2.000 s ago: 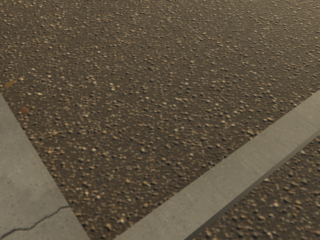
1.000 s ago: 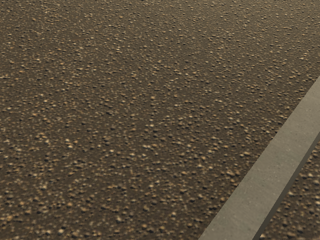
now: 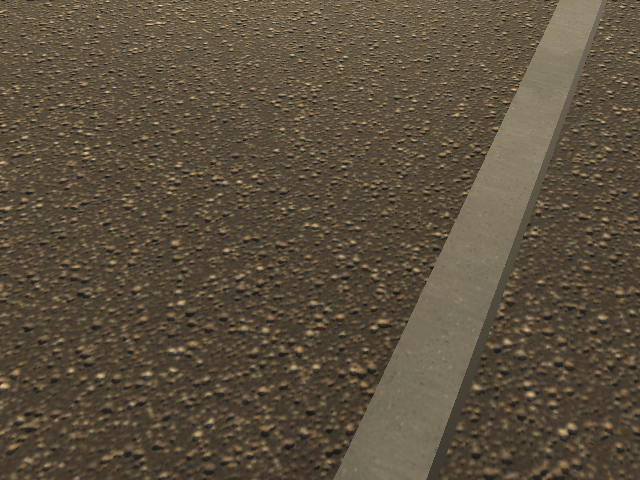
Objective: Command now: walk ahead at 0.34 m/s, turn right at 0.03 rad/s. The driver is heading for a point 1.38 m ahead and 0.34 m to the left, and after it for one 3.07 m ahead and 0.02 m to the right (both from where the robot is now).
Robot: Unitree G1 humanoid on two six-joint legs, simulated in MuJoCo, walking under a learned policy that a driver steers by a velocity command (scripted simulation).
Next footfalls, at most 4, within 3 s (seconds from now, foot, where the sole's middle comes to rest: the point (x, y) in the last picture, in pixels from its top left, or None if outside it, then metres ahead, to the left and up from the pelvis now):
0.40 right None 0.28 -0.14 -0.77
1.14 left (278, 416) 0.72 0.11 -0.90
1.52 right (304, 278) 1.15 0.05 -0.90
1.94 left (205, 276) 1.15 0.34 -0.90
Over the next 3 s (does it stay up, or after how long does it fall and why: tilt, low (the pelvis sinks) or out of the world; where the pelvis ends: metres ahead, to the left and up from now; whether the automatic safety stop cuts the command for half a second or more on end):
stays up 1.27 0.28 -0.12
